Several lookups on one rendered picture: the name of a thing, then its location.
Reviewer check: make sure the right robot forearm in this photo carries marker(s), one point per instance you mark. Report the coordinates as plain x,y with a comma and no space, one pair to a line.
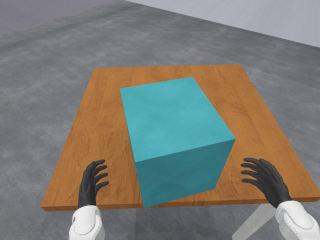
295,223

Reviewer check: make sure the carton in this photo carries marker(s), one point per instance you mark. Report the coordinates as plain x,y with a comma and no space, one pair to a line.
179,142

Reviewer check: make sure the robot left hand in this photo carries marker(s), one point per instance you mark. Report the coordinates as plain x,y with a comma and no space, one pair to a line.
88,189

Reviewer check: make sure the left robot forearm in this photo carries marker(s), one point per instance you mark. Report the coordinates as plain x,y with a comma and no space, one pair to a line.
87,224

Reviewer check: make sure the table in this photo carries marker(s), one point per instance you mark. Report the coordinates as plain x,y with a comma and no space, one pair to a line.
99,132

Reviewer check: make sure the robot right hand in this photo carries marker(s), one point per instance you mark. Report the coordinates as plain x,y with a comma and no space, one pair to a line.
269,181

